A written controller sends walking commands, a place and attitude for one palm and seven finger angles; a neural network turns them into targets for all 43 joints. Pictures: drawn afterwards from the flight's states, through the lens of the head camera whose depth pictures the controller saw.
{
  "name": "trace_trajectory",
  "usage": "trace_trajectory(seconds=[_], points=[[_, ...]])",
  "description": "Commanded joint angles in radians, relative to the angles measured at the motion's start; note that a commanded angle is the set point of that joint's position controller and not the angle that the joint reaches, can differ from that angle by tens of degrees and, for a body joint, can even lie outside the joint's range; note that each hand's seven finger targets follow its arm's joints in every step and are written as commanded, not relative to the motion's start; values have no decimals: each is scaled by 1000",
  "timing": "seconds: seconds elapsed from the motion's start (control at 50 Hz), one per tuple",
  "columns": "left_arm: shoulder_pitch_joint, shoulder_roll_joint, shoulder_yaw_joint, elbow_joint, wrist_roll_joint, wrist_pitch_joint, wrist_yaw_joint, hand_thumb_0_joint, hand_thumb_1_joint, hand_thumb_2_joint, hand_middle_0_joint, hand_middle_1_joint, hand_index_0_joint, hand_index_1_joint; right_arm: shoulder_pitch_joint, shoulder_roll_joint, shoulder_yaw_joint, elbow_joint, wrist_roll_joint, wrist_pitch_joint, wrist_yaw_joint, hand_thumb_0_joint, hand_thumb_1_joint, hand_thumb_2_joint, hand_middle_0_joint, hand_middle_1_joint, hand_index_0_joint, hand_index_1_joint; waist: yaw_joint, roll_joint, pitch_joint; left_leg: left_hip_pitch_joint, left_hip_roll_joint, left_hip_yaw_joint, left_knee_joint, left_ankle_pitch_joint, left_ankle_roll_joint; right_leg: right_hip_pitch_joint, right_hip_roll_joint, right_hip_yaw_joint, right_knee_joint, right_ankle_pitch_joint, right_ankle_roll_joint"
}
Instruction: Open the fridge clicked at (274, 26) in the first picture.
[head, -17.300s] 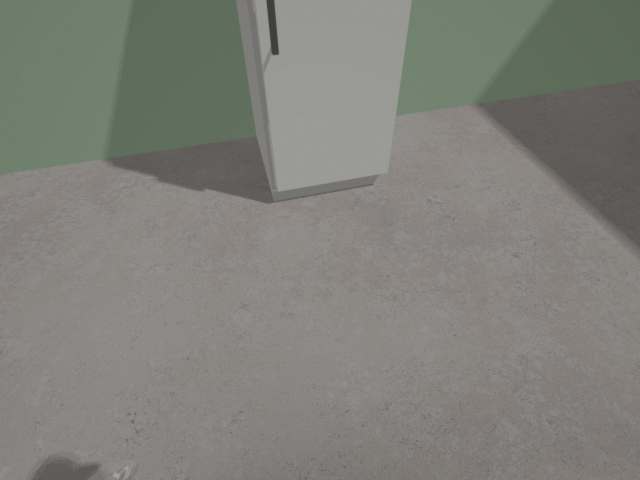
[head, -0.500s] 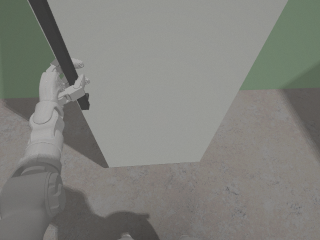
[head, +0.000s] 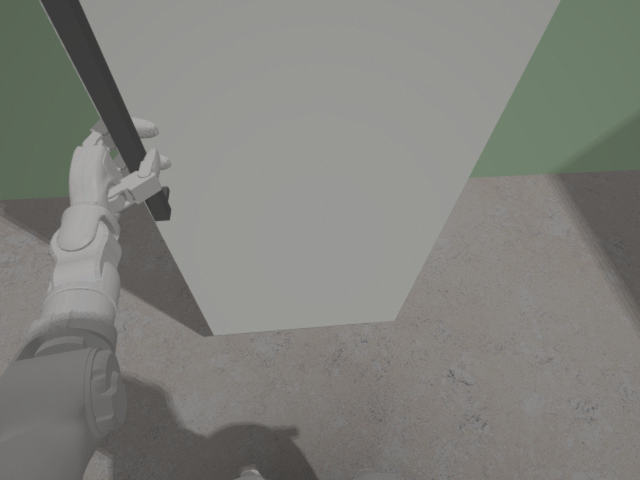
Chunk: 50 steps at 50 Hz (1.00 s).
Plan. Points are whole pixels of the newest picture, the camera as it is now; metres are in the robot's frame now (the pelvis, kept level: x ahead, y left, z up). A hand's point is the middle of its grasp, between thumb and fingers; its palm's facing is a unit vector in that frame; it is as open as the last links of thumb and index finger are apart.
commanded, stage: grip the handle and tug to test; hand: left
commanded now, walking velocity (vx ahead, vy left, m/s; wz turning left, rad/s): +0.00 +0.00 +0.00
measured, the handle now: (113, 93) +0.52 +0.22 +0.19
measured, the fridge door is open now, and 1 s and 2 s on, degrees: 0 11 42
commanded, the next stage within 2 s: pull the door a little, standing still in 0.24 s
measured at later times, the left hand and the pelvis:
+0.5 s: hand (150, 178) +0.46 +0.19 +0.11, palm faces +0.04 -1.00 +0.01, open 5.6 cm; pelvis +0.03 +0.01 +0.01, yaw +0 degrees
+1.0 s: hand (152, 242) +0.37 +0.17 +0.10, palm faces -0.01 -0.99 -0.12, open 6.3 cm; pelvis +0.07 +0.02 +0.02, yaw -3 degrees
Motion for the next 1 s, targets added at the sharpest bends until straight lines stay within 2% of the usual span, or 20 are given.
trace_trajectory(seconds=[0.0, 0.06, 0.08, 0.16, 0.24, 0.28, 0.32, 0.38, 0.4, 0.5, 0.6, 0.66, 0.74, 0.82, 0.86, 0.88, 0.9, 0.92, 0.94, 0.98], points=[[-325, 218, 17, -275, -26, -74, -10, 0, 900, 900, -450, -1400, -450, -1400, 63, -158, -58, -106, 8, -22, -10, 0, -900, -900, 200, 300, 200, 300, 38, 49, -405, 269, -22, -72, -72, 385, 2, 182, 7, 40, -69, 418, 16], [-239, 251, 54, -316, -32, -60, -10, 0, 900, 900, -450, -1400, -450, -1400, 62, -160, -64, -116, 11, -19, -9, 0, -900, -900, 200, 300, 200, 300, 60, 30, -411, 265, -21, -65, -78, 413, 3, 223, 6, 43, -70, 456, 15], [-227, 232, 40, -337, -38, -56, -13, 0, 900, 900, -450, -1400, -450, -1400, 57, -159, -61, -124, 9, -19, -7, 0, -900, -900, 200, 300, 200, 300, 61, 55, -410, 270, -24, -61, -77, 426, 4, 231, 6, 44, -69, 471, 13], [-100, 237, 67, -419, -54, -33, -18, 0, 900, 900, -450, -1400, -450, -1400, 45, -153, -66, -142, 13, -18, -3, 0, -900, -900, 200, 300, 200, 300, 88, 32, -421, 284, -20, -53, -85, 502, 4, 281, 4, 43, -70, 548, 15], [-34, 204, 52, -509, -67, -9, -19, 0, 900, 900, -450, -1400, -450, -1400, 31, -146, -70, -160, 17, -19, 0, 0, -900, -900, 200, 300, 200, 300, 94, 47, -422, 311, -18, -44, -89, 571, 6, 305, 2, 47, -71, 613, 19], [-3, 224, 69, -531, -69, 1, -14, 0, 900, 900, -450, -1400, -450, -1400, 33, -149, -70, -160, 16, -17, 0, 0, -900, -900, 200, 300, 200, 300, 98, 45, -405, 315, -15, -47, -85, 616, 6, 310, 1, 44, -71, 628, 16], [25, 181, 41, -567, -70, 13, -11, 0, 900, 900, -450, -1400, -450, -1400, 29, -141, -72, -163, 16, -20, 5, 0, -900, -900, 200, 300, 200, 300, 95, 62, -408, 349, -11, -49, -85, 671, 2, 296, 2, 40, -72, 646, 20], [-135, 130, -16, -546, -64, 30, 5, 0, 900, 900, -450, -1400, -450, -1400, 44, -144, -75, -132, 13, -18, 1, 0, -900, -900, 200, 300, 200, 300, 38, 25, -363, 356, -7, -58, -73, 658, 2, 240, 4, 36, -82, 628, 25], [-169, 136, -10, -527, -58, 35, 12, 0, 900, 900, -450, -1400, -450, -1400, 46, -146, -77, -121, 11, -19, 0, 0, -900, -900, 200, 300, 200, 300, 36, 29, -367, 365, -6, -63, -72, 656, 0, 221, 5, 35, -80, 620, 26], [-26, 97, -22, -583, -54, 37, 20, 0, 900, 900, -450, -1400, -450, -1400, 41, -140, -81, -128, 6, -24, 13, 0, -900, -900, 200, 300, 200, 300, 81, 84, -463, 446, -2, -73, -63, 799, -12, 244, -2, 30, -66, 656, 20], [132, 64, -40, -669, -65, 39, 17, 0, 900, 900, -450, -1400, -450, -1400, 0, -133, -79, -162, 9, -31, 25, 0, -900, -900, 200, 300, 200, 300, 106, 19, -439, 412, -3, -66, -85, 757, -7, 299, -1, 27, -76, 656, 19], [238, 41, -52, -761, -77, 44, 16, 0, 900, 900, -450, -1400, -450, -1400, -29, -125, -76, -187, 13, -38, 28, 0, -900, -900, 200, 300, 200, 300, 122, 31, -416, 403, -5, -56, -101, 753, -6, 336, -3, 28, -79, 680, 17], [456, 7, -56, -907, -98, 62, 12, 0, 900, 900, -450, -1400, -450, -1400, -62, -113, -73, -221, 17, -51, 35, 0, -900, -900, 200, 300, 200, 300, 150, 32, -399, 413, -1, -51, -115, 810, -8, 378, -7, 24, -81, 727, 17], [695, -34, -74, -1116, -121, 79, 18, 0, 900, 900, -450, -1400, -450, -1400, -124, -96, -68, -258, 18, -72, 37, 0, -900, -900, 200, 300, 200, 300, 170, 12, -355, 405, -7, -45, -148, 742, -11, 425, -12, 15, -94, 709, 16], [814, -71, -105, -1228, -123, 88, 28, 0, 900, 900, -450, -1400, -450, -1400, -159, -88, -63, -278, 19, -81, 37, 0, -900, -900, 200, 300, 200, 300, 174, 23, -292, 392, -8, -48, -171, 674, -16, 411, -11, 3, -106, 633, 12], [800, -63, -111, -1299, -120, 89, 43, 0, 900, 900, -450, -1400, -450, -1400, -173, -88, -61, -285, 21, -86, 34, 0, -900, -900, 200, 300, 200, 300, 169, 48, -274, 397, -11, -52, -173, 662, -14, 413, -13, 4, -114, 615, 7], [304, 226, 5, -1275, 47, 76, 157, 0, 900, 900, -450, -1400, -450, -1400, -174, -102, -47, -206, 25, -71, -20, 0, -900, -900, 200, 300, 200, 300, 89, 41, -202, 440, -6, -53, -180, 503, 8, 403, -89, 112, -216, 635, 22], [464, 55, -72, -1132, 52, 102, 201, 0, 900, 900, -450, -1400, -450, -1400, -168, -84, -47, -193, 6, -64, -47, 0, -900, -900, 200, 300, 200, 300, 85, 0, -162, 429, -6, -70, -193, 455, 3, 404, -121, 84, -241, 633, 20], [599, -27, -132, -1124, 57, 124, 220, 0, 900, 900, -450, -1400, -450, -1400, -175, -83, -49, -204, 0, -65, -54, 0, -900, -900, 200, 300, 200, 300, 91, -29, -151, 432, 1, -71, -202, 511, 3, 423, -126, 75, -230, 710, 34], [688, -72, -203, -1157, 81, 147, 231, 0, 900, 900, -450, -1400, -450, -1400, -170, -88, -46, -210, -4, -47, -66, 0, -900, -900, 200, 300, 200, 300, 77, 56, -179, 577, 35, -104, -212, 952, 16, 399, -101, 26, -141, 791, 47]])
